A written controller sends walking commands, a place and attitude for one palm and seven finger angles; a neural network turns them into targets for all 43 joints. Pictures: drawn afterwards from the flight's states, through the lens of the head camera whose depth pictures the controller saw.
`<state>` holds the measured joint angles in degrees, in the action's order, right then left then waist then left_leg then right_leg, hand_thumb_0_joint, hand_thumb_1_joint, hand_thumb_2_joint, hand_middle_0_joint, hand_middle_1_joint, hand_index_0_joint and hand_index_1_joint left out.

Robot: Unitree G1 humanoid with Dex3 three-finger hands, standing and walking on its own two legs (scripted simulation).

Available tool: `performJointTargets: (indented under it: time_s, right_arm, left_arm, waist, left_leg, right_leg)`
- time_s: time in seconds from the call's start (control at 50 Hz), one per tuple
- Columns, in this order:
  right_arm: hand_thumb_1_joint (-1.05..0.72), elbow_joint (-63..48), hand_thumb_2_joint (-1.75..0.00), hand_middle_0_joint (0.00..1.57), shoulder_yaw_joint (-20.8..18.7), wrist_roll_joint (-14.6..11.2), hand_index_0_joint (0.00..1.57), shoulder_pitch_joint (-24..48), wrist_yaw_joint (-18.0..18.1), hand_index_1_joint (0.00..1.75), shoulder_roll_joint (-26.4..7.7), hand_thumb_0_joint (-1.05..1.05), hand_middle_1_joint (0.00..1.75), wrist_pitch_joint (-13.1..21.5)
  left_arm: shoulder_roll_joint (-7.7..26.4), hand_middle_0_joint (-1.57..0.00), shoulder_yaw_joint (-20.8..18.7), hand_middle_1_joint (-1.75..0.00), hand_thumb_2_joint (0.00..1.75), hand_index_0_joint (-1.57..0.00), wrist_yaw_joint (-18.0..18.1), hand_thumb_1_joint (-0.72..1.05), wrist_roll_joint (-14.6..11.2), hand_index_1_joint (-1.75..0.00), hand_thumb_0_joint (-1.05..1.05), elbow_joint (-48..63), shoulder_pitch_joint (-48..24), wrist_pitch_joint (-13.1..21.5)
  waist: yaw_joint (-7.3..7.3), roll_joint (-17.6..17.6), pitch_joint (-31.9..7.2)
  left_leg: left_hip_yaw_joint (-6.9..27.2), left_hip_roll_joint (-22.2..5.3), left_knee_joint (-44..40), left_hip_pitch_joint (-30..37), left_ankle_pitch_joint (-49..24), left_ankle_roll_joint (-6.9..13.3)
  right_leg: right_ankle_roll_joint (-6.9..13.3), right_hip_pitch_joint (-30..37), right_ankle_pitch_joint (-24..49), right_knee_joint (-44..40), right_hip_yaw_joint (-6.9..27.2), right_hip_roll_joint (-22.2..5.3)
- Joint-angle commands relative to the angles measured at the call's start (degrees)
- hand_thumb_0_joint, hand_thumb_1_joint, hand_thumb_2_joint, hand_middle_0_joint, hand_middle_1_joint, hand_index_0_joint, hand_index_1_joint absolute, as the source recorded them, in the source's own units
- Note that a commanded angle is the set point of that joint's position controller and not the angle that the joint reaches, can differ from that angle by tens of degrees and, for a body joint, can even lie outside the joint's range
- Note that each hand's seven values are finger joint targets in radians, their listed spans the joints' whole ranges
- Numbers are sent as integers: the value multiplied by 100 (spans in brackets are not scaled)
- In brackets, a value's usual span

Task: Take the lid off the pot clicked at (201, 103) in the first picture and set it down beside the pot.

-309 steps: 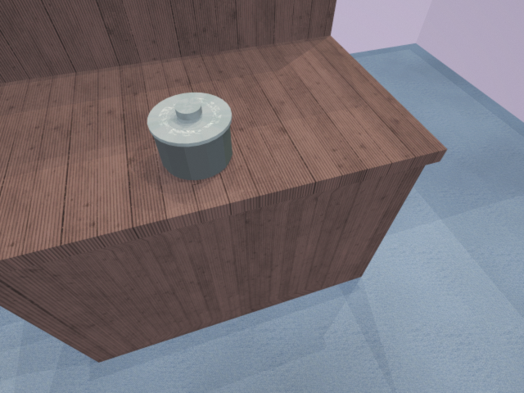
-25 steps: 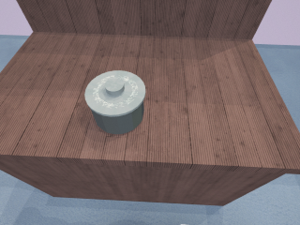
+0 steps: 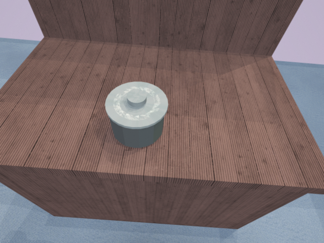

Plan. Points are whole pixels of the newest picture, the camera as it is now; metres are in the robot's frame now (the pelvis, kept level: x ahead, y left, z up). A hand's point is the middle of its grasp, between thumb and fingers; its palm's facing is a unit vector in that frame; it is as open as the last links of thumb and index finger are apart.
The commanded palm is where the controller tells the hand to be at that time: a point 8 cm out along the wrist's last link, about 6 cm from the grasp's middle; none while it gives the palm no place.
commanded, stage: come to a stop and stand still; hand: left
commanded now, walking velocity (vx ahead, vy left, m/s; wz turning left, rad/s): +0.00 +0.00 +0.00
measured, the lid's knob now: (136, 98) +0.44 +0.10 +0.10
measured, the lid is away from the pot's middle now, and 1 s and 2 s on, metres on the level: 0.00 0.00 0.00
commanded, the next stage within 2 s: look again from close up in 0.38 s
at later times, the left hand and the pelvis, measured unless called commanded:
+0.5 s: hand out of the picture -0.08 +0.17 -0.17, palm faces +0.04 -0.99 -0.16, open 7.4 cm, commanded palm none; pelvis -0.03 +0.01 +0.01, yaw +1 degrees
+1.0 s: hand out of the picture -0.01 +0.17 -0.17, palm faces +0.02 -0.98 -0.19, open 7.4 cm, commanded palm none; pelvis -0.02 +0.00 +0.00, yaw +0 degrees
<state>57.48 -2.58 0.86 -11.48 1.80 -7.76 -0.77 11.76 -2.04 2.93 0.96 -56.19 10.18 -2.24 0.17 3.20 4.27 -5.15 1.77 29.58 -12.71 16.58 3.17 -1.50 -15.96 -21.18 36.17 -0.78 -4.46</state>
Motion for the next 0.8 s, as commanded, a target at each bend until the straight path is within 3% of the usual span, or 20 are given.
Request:
performJointTargets:
  time_s: [0.0, 0.04, 0.06, 0.08, 0.18, 0.24, 0.28, 0.3, 0.38, 0.44, 0.46, 0.48, 0.5, 0.52, 0.54, 0.56, 0.6, 0.68, 0.78]
  right_arm:
    - [-90, -190, -90, 20, -36, -42, 20, -118, -41, 30, -612, 0, 30, 122]
    - [-90, -94, -90, 20, -11, -72, 20, -395, -70, 30, -546, 0, 30, 125]
    - [-90, -36, -90, 20, -23, -58, 20, -430, -72, 30, -566, 0, 30, 103]
    - [-90, 4, -90, 20, -27, -62, 20, -486, -74, 30, -614, 0, 30, 111]
    - [-90, 142, -90, 20, 34, -53, 20, -592, -103, 30, -566, 0, 30, 147]
    - [-90, 213, -90, 20, 49, -62, 20, -673, -109, 30, -551, 0, 30, 153]
    - [-90, 282, -90, 20, 68, -60, 20, -787, -111, 30, -504, 0, 30, 171]
    - [-90, 309, -90, 20, 67, -69, 20, -818, -110, 30, -482, 0, 30, 168]
    - [-90, 415, -90, 20, 75, -61, 20, -998, -101, 30, -412, 0, 30, 192]
    - [-90, 485, -90, 20, 76, -65, 20, -1074, -95, 30, -338, 0, 30, 202]
    - [-90, 23, -90, 20, 144, -49, 20, -490, -106, 30, -807, 0, 30, 231]
    - [-90, -88, -90, 20, 143, -1, 20, -777, -133, 30, -551, 0, 30, 201]
    - [-90, -84, -90, 20, 123, 27, 20, -759, -148, 30, -658, 0, 30, 204]
    - [-90, -229, -90, 20, 81, 6, 20, -730, -113, 30, -658, 0, 30, 182]
    - [-90, -255, -90, 20, 52, -2, 20, -661, -101, 30, -752, 0, 30, 152]
    - [-90, -286, -90, 20, 37, -6, 20, -645, -105, 30, -753, 0, 30, 139]
    - [-90, -259, -90, 20, 81, -8, 20, -682, -109, 30, -649, 0, 30, 177]
    - [-90, -152, -90, 20, 115, -8, 20, -867, -116, 30, -592, 0, 30, 212]
    - [-90, -155, -90, 20, 131, -13, 20, -841, -112, 30, -635, 0, 30, 262]
  left_arm:
    - [321, -20, -29, -30, 90, -20, 44, 90, 48, -30, 0, 6, 815, 162]
    - [403, -20, 7, -30, 90, -20, 22, 90, 38, -30, 0, -16, 811, 249]
    - [402, -20, 14, -30, 90, -20, 15, 90, 28, -30, 0, -52, 783, 284]
    - [366, -20, 28, -30, 90, -20, 3, 90, 23, -30, 0, -69, 743, 303]
    - [329, -20, 69, -30, 90, -20, -13, 90, 39, -30, 0, -242, 1037, 311]
    - [291, -20, 107, -30, 90, -20, -17, 90, 36, -30, 0, -375, 1218, 325]
    - [252, -20, 120, -30, 90, -20, -17, 90, 41, -30, 0, -442, 1326, 342]
    - [263, -20, 130, -30, 90, -20, -21, 90, 35, -30, 0, -487, 1350, 346]
    - [136, -20, 152, -30, 90, -20, -12, 90, 36, -30, 0, -588, 1542, 371]
    - [83, -20, 166, -30, 90, -20, -7, 90, 35, -30, 0, -661, 1654, 383]
    - [195, -20, 262, -30, 90, -20, 142, 90, 139, -30, 0, -724, 1438, 394]
    - [365, -20, 179, -30, 90, -20, 94, 90, 65, -30, 0, -438, 1331, 385]
    - [437, -20, 140, -30, 90, -20, 15, 90, 26, -30, 0, -401, 1312, 398]
    - [339, -20, 120, -30, 90, -20, -8, 90, 25, -30, 0, -364, 1408, 352]
    - [188, -20, 151, -30, 90, -20, -19, 90, 48, -30, 0, -381, 1423, 325]
    - [71, -20, 176, -30, 90, -20, -22, 90, 63, -30, 0, -371, 1510, 321]
    - [13, -20, 193, -30, 90, -20, -30, 90, 72, -30, 0, -377, 1535, 346]
    - [55, -20, 192, -30, 90, -20, -6, 90, 48, -30, 0, -274, 1439, 389]
    - [144, -20, 173, -30, 90, -20, -10, 90, 44, -30, 0, -163, 1395, 385]
  waist:
    - [199, -360, -196]
    - [21, -537, -254]
    - [-19, -89, -434]
    - [-65, -37, -443]
    - [-28, -556, -120]
    - [-5, -418, -31]
    - [-7, -494, -1]
    - [11, -327, 46]
    - [7, -506, 70]
    - [23, -388, 117]
    - [49, -531, 374]
    - [-81, -812, -89]
    - [-16, -1364, -699]
    - [-16, -1229, -624]
    - [6, -996, -219]
    - [51, -605, -5]
    - [91, -312, 109]
    - [-33, -174, 231]
    - [-30, -241, 89]
  left_leg:
    - [1052, -1037, -791, -20, -1864, 168]
    - [971, -876, -891, 215, -1244, -29]
    - [886, -886, -806, 389, -1129, -73]
    - [861, -884, -841, 436, -1075, -88]
    - [923, -861, -1253, 111, -127, -85]
    - [944, -844, -1300, 2, 117, -77]
    - [958, -839, -1350, -39, 183, -76]
    - [961, -829, -1327, -123, 162, -55]
    - [999, -822, -1370, -155, 281, -63]
    - [987, -813, -1341, -227, 261, -57]
    - [600, -777, -444, -589, -528, -272]
    - [791, -591, -671, -564, 511, -274]
    - [1022, -645, -746, -300, 245, -174]
    - [1263, -826, -961, -462, 897, -58]
    - [1416, -901, -1186, -885, 1384, 17]
    - [1443, -901, -1245, -1144, 1530, 56]
    - [1368, -818, -1163, -1076, 1127, 66]
    - [1113, -698, -967, -709, 674, -5]
    - [965, -690, -866, -447, 152, -26]
  right_leg:
    - [98, 399, 1120, -1148, 215, -107]
    - [196, 270, 1406, -1425, 392, -344]
    - [195, 300, 1437, -1437, 424, -297]
    - [188, 286, 1442, -1466, 410, -315]
    - [173, 243, 850, -1630, 323, -252]
    - [180, 223, 732, -1686, 287, -257]
    - [182, 201, 727, -1683, 257, -258]
    - [184, 270, 774, -1696, 223, -233]
    - [194, 180, 730, -1661, 232, -234]
    - [199, 180, 761, -1655, 206, -239]
    - [239, 33, 1043, -1340, 172, -248]
    - [342, 72, -25, -1173, 214, -220]
    - [410, 232, 292, -868, 79, -150]
    - [368, 134, 28, -742, -54, 0]
    - [345, 62, 42, -663, -146, 95]
    - [348, 96, 105, -675, -146, 131]
    - [402, 54, 256, -843, -25, 35]
    - [434, -234, 211, -1068, 266, -81]
    - [413, -143, 577, -1096, 341, -124]
